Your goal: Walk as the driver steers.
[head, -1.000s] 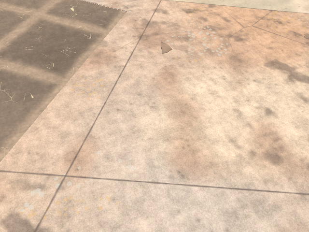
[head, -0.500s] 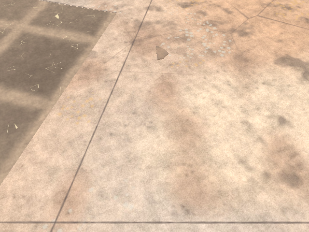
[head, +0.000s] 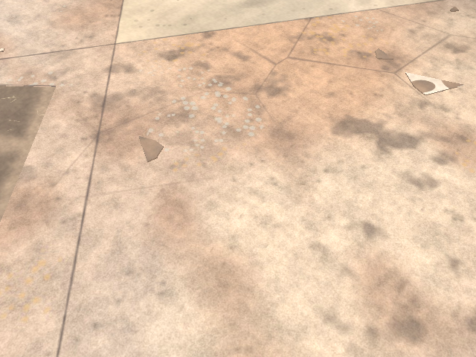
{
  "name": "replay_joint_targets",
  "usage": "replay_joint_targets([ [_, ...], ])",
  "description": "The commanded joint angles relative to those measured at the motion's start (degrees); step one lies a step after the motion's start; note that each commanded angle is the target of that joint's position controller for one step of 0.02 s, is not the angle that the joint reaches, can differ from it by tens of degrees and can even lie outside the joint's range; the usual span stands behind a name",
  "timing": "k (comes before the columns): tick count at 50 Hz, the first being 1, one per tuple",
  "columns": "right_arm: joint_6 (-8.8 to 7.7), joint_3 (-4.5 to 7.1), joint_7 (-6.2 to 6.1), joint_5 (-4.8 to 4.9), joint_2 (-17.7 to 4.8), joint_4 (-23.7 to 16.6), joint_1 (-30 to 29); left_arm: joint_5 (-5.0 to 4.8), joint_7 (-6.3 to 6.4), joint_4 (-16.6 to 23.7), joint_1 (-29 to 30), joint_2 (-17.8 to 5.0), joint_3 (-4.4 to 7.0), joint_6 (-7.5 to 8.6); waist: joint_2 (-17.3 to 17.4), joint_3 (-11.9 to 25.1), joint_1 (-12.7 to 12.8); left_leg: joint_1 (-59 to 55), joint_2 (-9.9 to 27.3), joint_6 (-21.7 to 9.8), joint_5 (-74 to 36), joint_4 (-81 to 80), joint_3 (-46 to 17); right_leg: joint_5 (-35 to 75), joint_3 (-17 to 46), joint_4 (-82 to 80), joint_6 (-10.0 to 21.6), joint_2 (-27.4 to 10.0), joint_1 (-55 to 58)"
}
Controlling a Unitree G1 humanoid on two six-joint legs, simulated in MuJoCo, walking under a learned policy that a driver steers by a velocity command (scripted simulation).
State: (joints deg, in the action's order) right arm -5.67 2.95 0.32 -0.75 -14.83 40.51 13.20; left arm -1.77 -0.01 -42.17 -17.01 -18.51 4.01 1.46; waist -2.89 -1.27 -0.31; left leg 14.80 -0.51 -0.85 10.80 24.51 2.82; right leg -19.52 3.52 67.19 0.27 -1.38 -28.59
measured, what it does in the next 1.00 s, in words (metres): walks ahead, turning right: right foot, then left foot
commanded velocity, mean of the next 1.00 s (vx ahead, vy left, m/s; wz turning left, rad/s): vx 0.26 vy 0.00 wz -0.40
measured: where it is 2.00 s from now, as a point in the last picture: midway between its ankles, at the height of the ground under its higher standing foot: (265, 348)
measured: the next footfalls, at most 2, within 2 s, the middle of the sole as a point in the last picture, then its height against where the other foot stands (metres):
right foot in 0.34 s outside the picture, level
left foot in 0.82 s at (245, 349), level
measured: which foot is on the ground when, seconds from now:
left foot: down 0.00-0.34, up 0.36-0.80, down 0.82-1.00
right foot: up 0.00-0.32, down 0.34-1.00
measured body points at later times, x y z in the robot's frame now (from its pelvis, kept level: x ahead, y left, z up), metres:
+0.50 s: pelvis +0.24 -0.08 -0.01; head +0.30 -0.11 +0.44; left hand +0.48 +0.14 -0.09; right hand +0.29 -0.39 -0.12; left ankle +0.24 +0.09 -0.65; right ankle +0.29 -0.16 -0.74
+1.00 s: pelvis +0.38 -0.08 -0.01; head +0.40 -0.09 +0.44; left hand +0.61 +0.11 -0.12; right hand +0.43 -0.39 -0.10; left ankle +0.47 +0.00 -0.74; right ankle +0.29 -0.16 -0.74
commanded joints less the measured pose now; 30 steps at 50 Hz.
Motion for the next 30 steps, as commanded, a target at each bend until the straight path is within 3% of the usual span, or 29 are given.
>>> replay_joint_targets([
  [1,-1.06,2.08,-0.26,0.37,-7.0,-1.7,0.8,0.07,-0.42,5.8,2.2,-2.0,0.76,-0.13,9.2,0.3,-0.8,-9.4,15.5,-9.2,-7.1,-14.3,-12.7,3.8,2.2,-2.3,-0.8,-4.8,-11.6],
  [4,-1.01,2.86,-0.47,0.38,-9.0,-0.2,1.3,0.57,-0.88,7.4,5.5,-1.0,0.33,-0.35,7.2,-0.5,-1.1,-10.7,16.3,-10.1,-12.3,-15.7,-7.5,9.6,1.8,-10.0,-1.6,-5.2,-13.6],
  [8,-0.26,3.30,-0.90,0.77,-10.8,1.3,1.9,0.54,-2.34,8.9,11.9,-0.1,-0.28,0.34,6.2,-2.0,-3.1,-11.5,14.9,-8.3,-14.4,-16.0,0.6,19.9,-1.7,-22.7,-0.6,-4.3,-10.1],
  [12,0.79,4.00,-0.92,1.95,-12.7,3.2,4.4,0.35,-3.46,11.4,17.0,-0.9,-0.14,0.32,6.2,-3.7,-3.9,-16.5,16.6,-6.6,-18.7,-14.0,4.3,17.3,-4.6,-29.3,2.0,-3.0,-8.5],
  [14,1.50,4.53,-1.10,2.48,-14.4,3.4,4.2,0.64,-3.67,12.0,15.8,-2.5,0.69,0.05,7.5,-1.8,-2.0,-18.9,16.8,-5.6,-35.0,-8.0,6.5,11.7,-7.4,-30.6,4.3,-0.2,-3.8],
  [15,1.93,4.81,-1.26,2.80,-15.3,3.3,4.1,0.77,-3.54,11.5,12.4,-4.0,1.54,-0.21,8.3,0.8,0.3,-19.3,16.5,-5.0,-44.6,-1.8,7.6,8.9,-9.1,-30.8,5.7,2.1,1.5],
  [16,2.42,4.71,-1.43,3.10,-15.2,2.9,2.9,0.88,-3.19,9.4,4.2,-6.4,3.05,-0.42,7.4,4.6,5.2,-16.6,14.6,-3.4,-49.7,9.5,9.3,11.6,-10.2,-34.4,7.5,4.8,12.2],
  [17,2.23,3.95,-1.70,2.48,-13.4,2.1,3.2,1.08,-2.15,7.1,-5.1,-10.2,4.88,-0.87,4.3,9.4,9.6,-5.6,11.9,-0.5,-40.0,25.3,9.7,18.8,-5.4,-36.7,9.8,3.8,28.5],
  [18,1.35,1.33,-1.19,-1.01,-4.9,-1.4,8.1,1.19,-1.08,7.4,-4.1,-17.4,5.69,-0.78,-13.5,14.0,2.6,20.8,1.3,4.1,18.7,47.7,7.9,30.6,23.1,-37.0,19.1,-12.8,48.8],
  [19,-0.20,1.07,-0.62,0.10,-8.3,-1.3,7.4,1.60,-1.44,10.5,-4.4,-15.3,4.79,0.12,-8.8,27.0,5.4,24.5,-2.1,4.5,28.4,58.2,-6.6,30.4,41.7,-43.7,25.9,-20.2,52.2],
  [20,-0.59,1.99,-0.37,2.17,-11.7,-2.7,1.5,1.72,-1.87,10.3,-1.7,-11.6,3.66,0.77,-3.0,21.1,6.3,27.5,1.1,3.7,23.2,57.8,-9.0,35.4,32.3,-44.4,22.9,-17.8,47.5],
  [21,-0.80,1.58,-0.75,1.97,-11.0,-3.2,-0.6,0.95,-1.84,9.7,0.6,-9.5,3.15,1.14,0.1,13.6,4.5,27.8,3.1,3.2,18.7,53.3,-7.8,38.5,24.3,-44.2,20.3,-14.5,39.4],
  [22,-0.60,1.73,-1.44,0.70,-11.0,-2.4,-0.8,0.49,-1.56,9.8,3.7,-8.0,2.80,1.07,3.0,9.7,2.4,26.0,5.0,3.6,15.5,49.0,-7.5,39.8,19.9,-44.7,18.1,-12.1,32.0],
  [24,0.93,2.23,-1.75,0.03,-11.9,-2.3,0.2,1.69,-1.02,10.6,7.2,-7.3,2.37,0.71,1.3,7.4,-0.8,19.0,5.7,4.1,12.5,45.0,-7.7,44.0,16.4,-47.3,17.1,-10.0,21.1],
  [25,1.59,2.00,-1.82,-0.07,-10.8,-2.1,1.0,2.03,-0.81,10.3,7.6,-7.7,2.50,0.70,1.1,7.5,-1.5,17.5,5.3,4.7,12.0,42.9,-7.2,46.9,15.4,-47.6,17.4,-9.6,18.6],
  [27,2.43,1.37,-2.07,-0.34,-8.8,-2.0,0.8,1.87,-0.13,9.3,7.2,-8.6,2.78,0.48,1.0,8.0,-1.9,16.4,4.0,5.9,9.6,37.7,-6.6,50.4,12.8,-47.4,17.1,-8.1,15.7],
  [30,3.10,0.85,-2.02,-0.44,-7.6,-2.9,-2.7,0.99,1.12,8.2,6.6,-9.1,2.89,-0.86,-0.4,9.0,-1.0,15.7,2.2,6.9,2.6,29.4,-6.8,46.0,11.7,-46.1,14.8,-5.7,15.1],
])
Velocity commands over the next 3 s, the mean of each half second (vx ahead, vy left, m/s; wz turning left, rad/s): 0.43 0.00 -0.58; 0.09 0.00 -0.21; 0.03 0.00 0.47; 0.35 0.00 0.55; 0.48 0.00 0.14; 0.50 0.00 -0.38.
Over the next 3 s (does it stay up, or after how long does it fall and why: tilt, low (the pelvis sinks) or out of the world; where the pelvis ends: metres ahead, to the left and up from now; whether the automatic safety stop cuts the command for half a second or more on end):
stays up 1.05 0.04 -0.02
